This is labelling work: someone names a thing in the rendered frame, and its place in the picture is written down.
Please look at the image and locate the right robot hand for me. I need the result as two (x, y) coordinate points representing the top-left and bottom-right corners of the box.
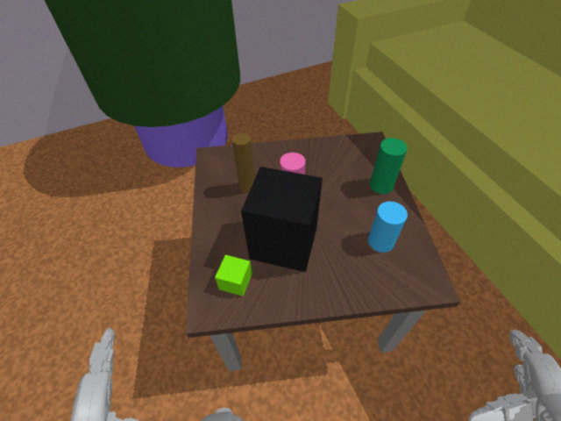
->
(469, 330), (561, 421)

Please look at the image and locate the coffee table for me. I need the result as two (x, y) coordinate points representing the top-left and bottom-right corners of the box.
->
(186, 132), (461, 371)

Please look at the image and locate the right robot arm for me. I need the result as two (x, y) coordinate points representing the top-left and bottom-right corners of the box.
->
(536, 393), (561, 421)

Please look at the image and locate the potted plant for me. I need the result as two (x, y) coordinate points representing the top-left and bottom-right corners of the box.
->
(45, 0), (240, 168)

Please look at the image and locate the sofa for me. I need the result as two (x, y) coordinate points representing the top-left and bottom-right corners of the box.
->
(328, 0), (561, 360)

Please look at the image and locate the left robot hand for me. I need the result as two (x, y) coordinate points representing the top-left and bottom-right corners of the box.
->
(70, 328), (139, 421)

